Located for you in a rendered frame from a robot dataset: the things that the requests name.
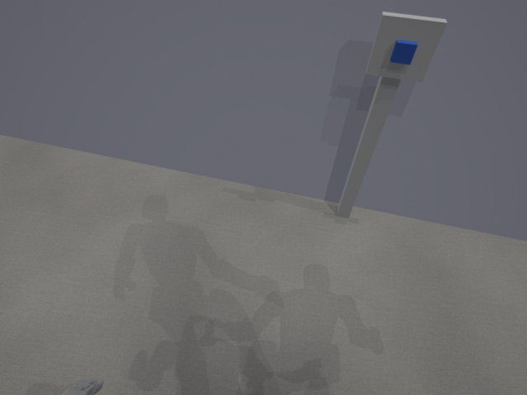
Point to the button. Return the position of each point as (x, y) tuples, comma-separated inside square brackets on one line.
[(403, 51)]

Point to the panel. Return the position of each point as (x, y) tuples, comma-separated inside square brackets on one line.
[(427, 32)]

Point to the left robot hand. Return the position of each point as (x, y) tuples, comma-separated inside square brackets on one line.
[(85, 387)]

